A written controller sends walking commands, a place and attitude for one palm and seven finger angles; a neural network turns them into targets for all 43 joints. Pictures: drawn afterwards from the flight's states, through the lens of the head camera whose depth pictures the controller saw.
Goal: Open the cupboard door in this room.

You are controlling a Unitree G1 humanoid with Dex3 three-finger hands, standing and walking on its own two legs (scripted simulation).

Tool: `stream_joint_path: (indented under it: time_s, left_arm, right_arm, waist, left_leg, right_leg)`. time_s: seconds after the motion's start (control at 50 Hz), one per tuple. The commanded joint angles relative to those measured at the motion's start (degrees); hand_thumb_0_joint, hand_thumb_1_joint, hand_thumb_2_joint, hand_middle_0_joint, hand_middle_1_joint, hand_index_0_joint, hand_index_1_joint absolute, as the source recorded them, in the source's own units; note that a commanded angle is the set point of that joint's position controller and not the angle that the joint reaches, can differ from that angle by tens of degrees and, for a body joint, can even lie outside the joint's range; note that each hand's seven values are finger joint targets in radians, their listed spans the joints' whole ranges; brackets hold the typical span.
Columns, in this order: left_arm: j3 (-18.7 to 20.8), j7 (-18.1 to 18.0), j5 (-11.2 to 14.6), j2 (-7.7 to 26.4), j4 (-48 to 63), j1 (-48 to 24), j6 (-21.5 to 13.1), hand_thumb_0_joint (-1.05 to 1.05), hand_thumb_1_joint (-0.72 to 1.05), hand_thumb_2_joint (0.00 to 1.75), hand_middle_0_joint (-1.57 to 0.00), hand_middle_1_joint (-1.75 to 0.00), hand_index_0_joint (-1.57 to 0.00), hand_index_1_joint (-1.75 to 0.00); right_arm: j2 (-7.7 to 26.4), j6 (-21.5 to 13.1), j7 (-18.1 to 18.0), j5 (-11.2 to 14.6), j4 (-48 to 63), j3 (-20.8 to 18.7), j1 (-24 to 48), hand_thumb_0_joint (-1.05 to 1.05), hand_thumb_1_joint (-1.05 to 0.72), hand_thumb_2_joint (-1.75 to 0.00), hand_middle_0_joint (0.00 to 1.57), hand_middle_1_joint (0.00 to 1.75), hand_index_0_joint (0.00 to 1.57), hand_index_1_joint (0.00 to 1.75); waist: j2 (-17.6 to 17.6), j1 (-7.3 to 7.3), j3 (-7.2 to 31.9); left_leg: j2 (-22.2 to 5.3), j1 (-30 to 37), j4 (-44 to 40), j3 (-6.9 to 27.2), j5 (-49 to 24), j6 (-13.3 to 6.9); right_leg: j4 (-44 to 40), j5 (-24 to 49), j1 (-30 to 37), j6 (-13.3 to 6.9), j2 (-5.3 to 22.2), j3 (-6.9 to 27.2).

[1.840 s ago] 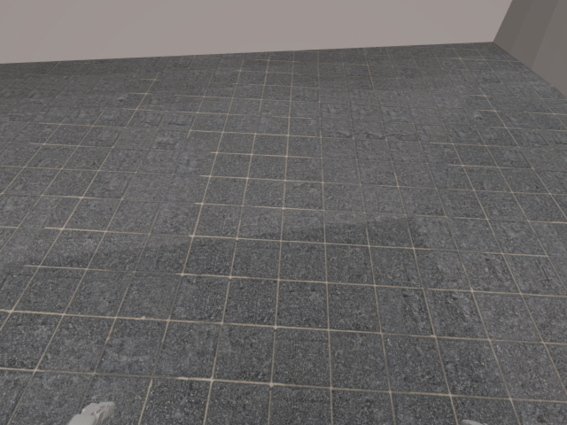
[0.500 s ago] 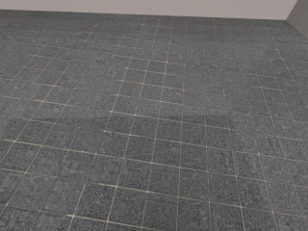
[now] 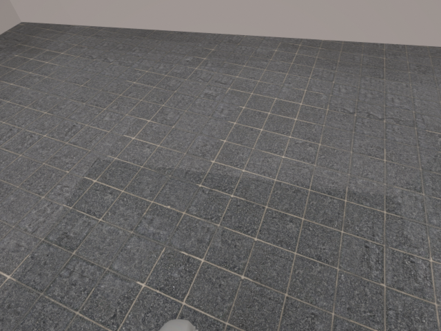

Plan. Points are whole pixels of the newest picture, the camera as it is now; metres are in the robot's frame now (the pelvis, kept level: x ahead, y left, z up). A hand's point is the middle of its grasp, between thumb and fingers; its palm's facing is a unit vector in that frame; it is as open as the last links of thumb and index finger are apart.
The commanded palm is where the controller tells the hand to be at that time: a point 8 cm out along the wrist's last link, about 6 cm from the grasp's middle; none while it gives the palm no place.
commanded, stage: turn or walk to find it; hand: left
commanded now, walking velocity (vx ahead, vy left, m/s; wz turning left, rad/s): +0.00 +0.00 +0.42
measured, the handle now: out of the picture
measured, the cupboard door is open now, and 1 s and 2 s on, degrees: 0 0 0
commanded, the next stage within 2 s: none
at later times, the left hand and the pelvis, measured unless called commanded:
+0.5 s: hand out of the picture +0.01 +0.26 -0.16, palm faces +0.23 -0.94 -0.26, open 7.4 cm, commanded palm none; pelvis -0.03 +0.03 +0.00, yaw +11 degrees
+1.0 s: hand out of the picture -0.10 +0.21 -0.18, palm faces +0.44 -0.87 -0.20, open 7.4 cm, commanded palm none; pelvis -0.06 +0.02 -0.01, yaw +25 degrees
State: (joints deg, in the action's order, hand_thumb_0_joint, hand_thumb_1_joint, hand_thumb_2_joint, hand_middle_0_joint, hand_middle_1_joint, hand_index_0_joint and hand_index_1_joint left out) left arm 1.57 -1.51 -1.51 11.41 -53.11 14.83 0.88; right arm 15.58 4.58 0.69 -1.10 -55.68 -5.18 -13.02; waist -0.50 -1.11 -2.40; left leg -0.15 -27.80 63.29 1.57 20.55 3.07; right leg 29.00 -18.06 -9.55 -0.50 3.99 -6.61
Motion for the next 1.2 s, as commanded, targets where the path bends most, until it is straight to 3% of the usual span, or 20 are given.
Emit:
stream_joint_path:
  time_s: [0.0, 0.06, 0.12, 0.14, 0.16, 0.18, 0.28, 0.44, 0.52, 0.54, 0.58, 0.6, 0.64, 0.7, 0.9, 0.96, 0.98, 1.02, 1.06, 1.18]
  left_arm:
    - [3.09, -0.85, -0.38, 12.31, 2.71, 3.15, -1.27, 0.00, 0.90, 0.90, -0.20, -0.30, -0.20, -0.30]
    - [3.81, -0.78, -0.55, 13.91, 2.13, 3.82, -0.93, 0.00, 0.90, 0.90, -0.20, -0.30, -0.20, -0.30]
    - [3.70, -0.52, 0.50, 12.78, 2.03, 2.35, -0.49, 0.00, 0.90, 0.90, -0.20, -0.30, -0.20, -0.30]
    - [3.15, -0.19, 0.97, 9.16, 3.76, 2.97, -0.16, 0.00, 0.90, 0.90, -0.20, -0.30, -0.20, -0.30]
    - [2.07, -0.38, 0.61, 6.63, 5.19, 0.76, 0.30, 0.00, 0.90, 0.90, -0.20, -0.30, -0.20, -0.30]
    - [2.42, -0.54, 0.44, 8.06, 5.19, -0.42, 0.96, 0.00, 0.90, 0.90, -0.20, -0.30, -0.20, -0.30]
    - [2.79, 0.53, 0.65, 6.94, 2.44, -1.45, 1.07, 0.00, 0.90, 0.90, -0.20, -0.30, -0.20, -0.30]
    - [2.66, 0.36, 0.90, 5.68, 4.01, -2.92, 1.12, 0.00, 0.90, 0.90, -0.20, -0.30, -0.20, -0.30]
    - [2.87, -0.02, 1.13, 5.76, 3.25, 1.92, 0.17, 0.00, 0.90, 0.90, -0.20, -0.30, -0.20, -0.30]
    - [3.17, -0.13, 0.93, 6.91, 2.91, 3.81, -0.39, 0.00, 0.90, 0.90, -0.20, -0.30, -0.20, -0.30]
    - [4.69, -0.69, -0.34, 15.87, 3.99, 4.07, -1.29, 0.00, 0.90, 0.90, -0.20, -0.30, -0.20, -0.30]
    - [4.23, -0.73, 0.23, 14.78, 4.76, 3.46, -0.91, 0.00, 0.90, 0.90, -0.20, -0.30, -0.20, -0.30]
    - [3.87, -0.92, 0.29, 11.40, 6.22, -3.76, -0.76, 0.00, 0.90, 0.90, -0.20, -0.30, -0.20, -0.30]
    - [2.72, -0.55, 0.32, 8.54, 6.42, -5.10, -1.27, 0.00, 0.90, 0.90, -0.20, -0.30, -0.20, -0.30]
    - [4.05, -0.64, -0.51, 12.25, 2.54, 2.59, -0.82, 0.00, 0.90, 0.90, -0.20, -0.30, -0.20, -0.30]
    - [4.23, -0.44, -0.14, 12.51, 1.64, 1.29, -0.56, 0.00, 0.90, 0.90, -0.20, -0.30, -0.20, -0.30]
    - [4.15, -0.34, 0.38, 11.64, 1.88, 0.63, -0.22, 0.00, 0.90, 0.90, -0.20, -0.30, -0.20, -0.30]
    - [2.52, 0.15, 0.90, 5.28, 4.99, -0.66, 0.62, 0.00, 0.90, 0.90, -0.20, -0.30, -0.20, -0.30]
    - [2.70, -0.25, 0.20, 6.11, 4.38, -4.91, 1.70, 0.00, 0.90, 0.90, -0.20, -0.30, -0.20, -0.30]
    - [3.11, 0.78, 0.53, 6.51, 1.29, -2.37, 1.13, 0.00, 0.90, 0.90, -0.20, -0.30, -0.20, -0.30]
  right_arm:
    - [1.82, -1.61, 0.15, 0.37, 5.10, 0.46, 6.16, 0.00, -0.90, -0.90, 0.20, 0.30, 0.20, 0.30]
    - [1.36, -2.49, 0.04, 0.75, 5.05, 1.03, 5.70, 0.00, -0.90, -0.90, 0.20, 0.30, 0.20, 0.30]
    - [4.50, -3.70, -0.13, 0.56, 3.13, 0.52, -1.63, 0.00, -0.90, -0.90, 0.20, 0.30, 0.20, 0.30]
    - [10.31, -4.31, -0.31, 0.19, 3.24, -0.72, -3.54, 0.00, -0.90, -0.90, 0.20, 0.30, 0.20, 0.30]
    - [13.40, -3.93, -0.82, 0.70, 2.57, -1.40, -6.32, 0.00, -0.90, -0.90, 0.20, 0.30, 0.20, 0.30]
    - [12.36, -3.50, -0.96, 0.28, 2.25, -1.09, -6.15, 0.00, -0.90, -0.90, 0.20, 0.30, 0.20, 0.30]
    - [7.33, -4.26, -2.01, 0.05, 4.06, 0.39, 1.29, 0.00, -0.90, -0.90, 0.20, 0.30, 0.20, 0.30]
    - [7.51, -3.51, -1.53, -0.39, 4.53, -0.44, 0.84, 0.00, -0.90, -0.90, 0.20, 0.30, 0.20, 0.30]
    - [7.63, -3.13, -1.19, -0.23, 5.34, -0.87, 2.81, 0.00, -0.90, -0.90, 0.20, 0.30, 0.20, 0.30]
    - [6.58, -3.11, -0.96, 0.12, 5.63, -0.88, 2.99, 0.00, -0.90, -0.90, 0.20, 0.30, 0.20, 0.30]
    - [0.56, -3.03, -0.72, 0.36, 7.71, 0.02, 1.70, 0.00, -0.90, -0.90, 0.20, 0.30, 0.20, 0.30]
    - [3.71, -2.45, -0.76, -0.13, 7.43, -0.90, 2.66, 0.00, -0.90, -0.90, 0.20, 0.30, 0.20, 0.30]
    - [3.51, -1.24, 0.01, -0.21, 4.99, -1.32, 1.05, 0.00, -0.90, -0.90, 0.20, 0.30, 0.20, 0.30]
    - [2.30, -1.01, 0.48, -0.42, 2.69, -0.94, -1.71, 0.00, -0.90, -0.90, 0.20, 0.30, 0.20, 0.30]
    - [0.31, -2.07, 0.21, 0.46, 3.78, 0.75, 4.06, 0.00, -0.90, -0.90, 0.20, 0.30, 0.20, 0.30]
    - [0.54, -2.86, -0.23, 0.65, 2.70, 0.91, -0.49, 0.00, -0.90, -0.90, 0.20, 0.30, 0.20, 0.30]
    - [1.80, -3.29, -0.19, 0.55, 1.93, 0.70, -3.00, 0.00, -0.90, -0.90, 0.20, 0.30, 0.20, 0.30]
    - [10.98, -3.99, -0.79, 0.11, 1.93, -1.23, -6.41, 0.00, -0.90, -0.90, 0.20, 0.30, 0.20, 0.30]
    - [9.10, -3.85, -1.61, -0.19, 1.14, -0.78, -5.57, 0.00, -0.90, -0.90, 0.20, 0.30, 0.20, 0.30]
    - [6.28, -4.84, -2.44, 0.21, 2.73, 0.32, -1.08, 0.00, -0.90, -0.90, 0.20, 0.30, 0.20, 0.30]
  waist:
    - [10.43, 3.10, -0.93]
    - [11.69, 3.44, 1.98]
    - [5.35, -0.64, 7.42]
    - [-11.33, -1.09, 9.37]
    - [-16.89, -2.11, 9.91]
    - [-9.64, -2.28, 8.71]
    - [-7.78, 0.45, 3.46]
    - [-8.77, -0.18, 2.33]
    - [-7.08, 2.34, 3.86]
    - [-4.36, 3.30, 4.67]
    - [20.56, 3.67, 3.60]
    - [13.99, 4.14, 3.57]
    - [12.07, 0.75, -1.16]
    - [9.64, -0.59, -2.18]
    - [10.99, 4.06, 2.75]
    - [10.60, 1.47, 5.43]
    - [6.55, 0.05, 6.46]
    - [-19.88, -1.77, 5.69]
    - [-13.40, -2.26, 3.94]
    - [-6.05, 0.33, 4.17]
  left_leg:
    - [-1.14, -1.01, -10.45, -3.09, 4.70, 0.59]
    - [-0.33, 5.52, -21.99, -5.63, 5.18, -0.24]
    - [-1.87, 21.73, -41.09, -4.11, -14.11, -1.85]
    - [-15.64, 31.74, -43.19, 12.38, -32.89, -6.63]
    - [-23.24, 31.34, -41.58, 19.67, -54.81, -12.86]
    - [-22.95, 27.11, -40.91, 13.72, -47.72, -15.06]
    - [-13.35, 20.53, -42.48, 8.64, -37.61, -12.05]
    - [-12.46, 17.10, -43.97, 13.58, -25.31, -13.01]
    - [-10.56, 10.80, -39.41, 14.81, -22.45, -10.95]
    - [-7.97, 7.37, -35.87, 13.32, -18.34, -8.64]
    - [4.50, -7.18, -12.20, 0.61, 11.87, -1.48]
    - [1.85, -4.47, -3.06, 3.73, 11.93, -2.07]
    - [0.10, -3.11, 4.77, 3.50, 4.77, -1.99]
    - [-0.74, -2.97, 7.60, 0.56, -1.73, -0.42]
    - [-1.92, 3.59, -17.62, -5.33, 6.89, 0.07]
    - [-1.26, 11.88, -30.62, -7.05, -0.52, -0.68]
    - [-1.85, 18.62, -38.18, -6.08, -8.49, -1.28]
    - [-22.34, 27.21, -45.52, 20.00, -37.08, -11.09]
    - [-20.24, 19.45, -46.01, 14.55, -30.39, -12.94]
    - [-12.84, 24.58, -43.41, 8.26, -39.67, -11.45]
  right_leg:
    - [-8.04, 25.27, 2.23, -8.58, 14.87, 9.27]
    - [-3.23, 33.12, 3.89, -7.74, 15.35, 7.54]
    - [9.49, 27.76, -1.70, -1.35, 11.59, 1.29]
    - [21.14, 2.08, -15.89, 3.04, 4.57, -2.06]
    - [28.84, -20.13, -21.39, 4.62, 1.23, 1.67]
    - [33.78, -18.40, -19.25, 3.64, 2.43, 4.19]
    - [34.67, -6.74, -19.88, 4.83, 1.84, 5.25]
    - [18.22, -6.86, -13.53, 4.80, -0.61, 4.44]
    - [2.96, 1.67, -1.80, 4.16, -2.26, 3.56]
    - [-4.80, 6.58, 3.90, 3.97, -1.02, 4.37]
    - [-14.01, 12.64, 7.73, -4.84, 22.43, 27.87]
    - [-14.41, 9.72, 0.52, -8.00, 23.28, 24.99]
    - [-17.21, -2.38, -7.52, -5.79, 17.11, 19.40]
    - [-14.63, 3.62, -6.94, -4.49, 12.35, 9.09]
    - [-7.93, 20.59, 3.52, -8.24, 17.02, 6.21]
    - [-1.33, 25.19, 2.11, -5.18, 16.34, 2.59]
    - [3.30, 21.23, -2.20, -2.25, 14.66, -0.19]
    - [24.22, -18.09, -23.71, 5.31, 2.44, -3.17]
    - [32.63, -14.86, -21.05, 4.09, 3.56, 4.56]
    - [34.82, -3.78, -22.22, 5.63, 1.95, 5.19]
